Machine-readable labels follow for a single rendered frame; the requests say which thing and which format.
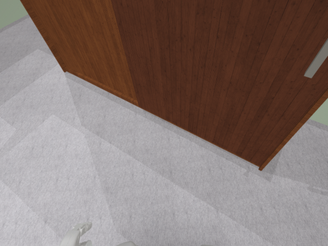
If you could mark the robot left hand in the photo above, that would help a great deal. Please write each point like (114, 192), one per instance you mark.
(72, 237)

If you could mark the handle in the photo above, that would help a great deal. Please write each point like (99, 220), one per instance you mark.
(318, 60)

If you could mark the wardrobe door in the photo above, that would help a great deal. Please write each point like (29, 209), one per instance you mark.
(229, 71)
(86, 36)

